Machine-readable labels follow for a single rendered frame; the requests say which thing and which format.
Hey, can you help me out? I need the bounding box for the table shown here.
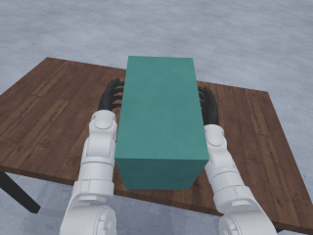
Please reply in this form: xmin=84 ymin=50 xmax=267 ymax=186
xmin=0 ymin=57 xmax=313 ymax=235

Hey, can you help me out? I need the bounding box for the left robot forearm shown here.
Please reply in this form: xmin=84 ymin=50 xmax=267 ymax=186
xmin=59 ymin=110 xmax=117 ymax=235

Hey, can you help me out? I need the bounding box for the right robot hand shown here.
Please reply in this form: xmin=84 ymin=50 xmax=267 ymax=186
xmin=198 ymin=86 xmax=219 ymax=126

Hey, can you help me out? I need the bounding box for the left robot hand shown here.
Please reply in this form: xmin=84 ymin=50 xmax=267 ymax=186
xmin=97 ymin=78 xmax=125 ymax=111

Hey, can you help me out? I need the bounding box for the right robot forearm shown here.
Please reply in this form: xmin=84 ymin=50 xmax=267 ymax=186
xmin=204 ymin=124 xmax=278 ymax=235

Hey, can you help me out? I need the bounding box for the robot right upper arm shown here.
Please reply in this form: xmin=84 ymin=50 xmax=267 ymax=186
xmin=218 ymin=210 xmax=277 ymax=235

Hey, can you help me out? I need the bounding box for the carton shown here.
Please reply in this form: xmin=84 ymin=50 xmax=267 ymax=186
xmin=114 ymin=56 xmax=209 ymax=190

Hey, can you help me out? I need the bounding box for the robot left upper arm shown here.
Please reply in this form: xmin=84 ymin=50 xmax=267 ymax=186
xmin=60 ymin=205 xmax=117 ymax=235

